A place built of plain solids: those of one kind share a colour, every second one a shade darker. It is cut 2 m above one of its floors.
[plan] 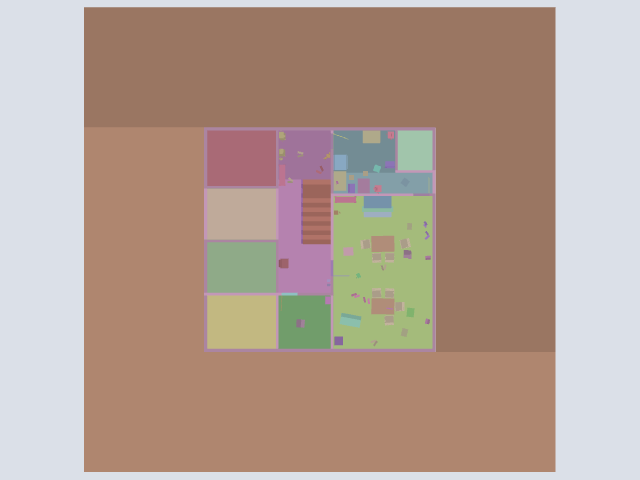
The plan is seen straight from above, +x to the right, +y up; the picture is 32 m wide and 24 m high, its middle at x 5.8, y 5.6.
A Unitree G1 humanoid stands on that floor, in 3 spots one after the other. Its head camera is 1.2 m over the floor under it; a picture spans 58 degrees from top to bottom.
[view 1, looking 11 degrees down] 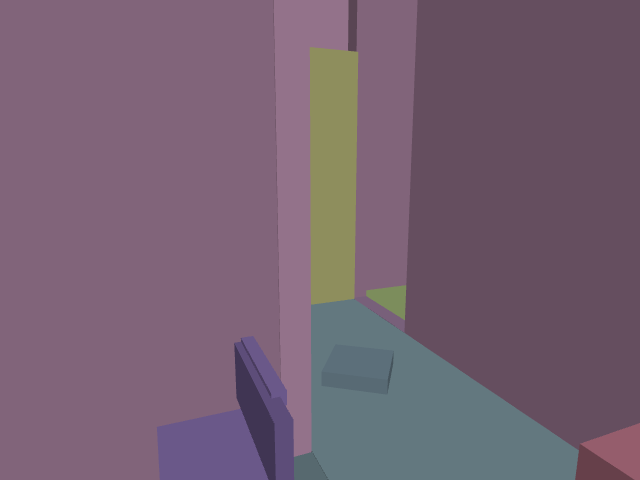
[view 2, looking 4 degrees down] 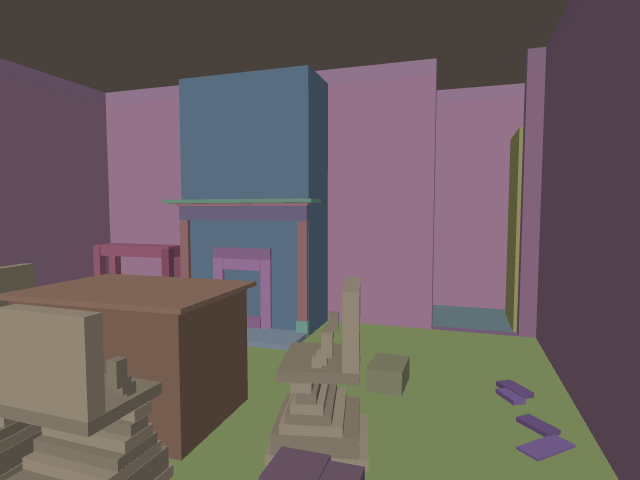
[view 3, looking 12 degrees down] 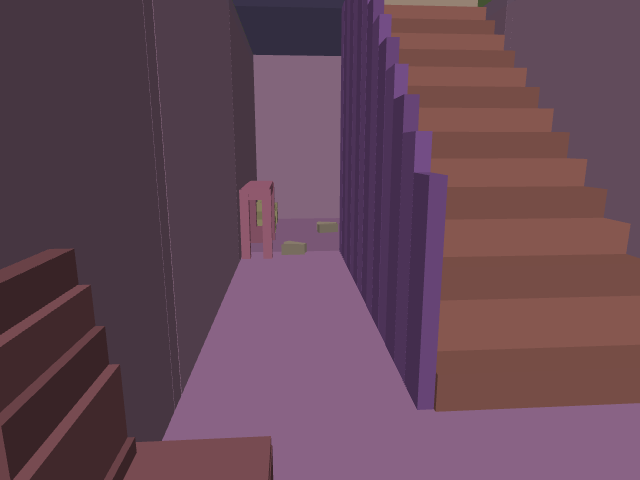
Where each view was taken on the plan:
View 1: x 8.07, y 9.53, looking -22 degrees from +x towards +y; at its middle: leaf_kitchen_door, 3.47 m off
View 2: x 10.72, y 3.38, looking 108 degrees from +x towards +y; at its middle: fixture_breast_stube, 4.38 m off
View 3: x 4.28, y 3.63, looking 86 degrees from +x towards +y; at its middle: floor_corridor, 5.77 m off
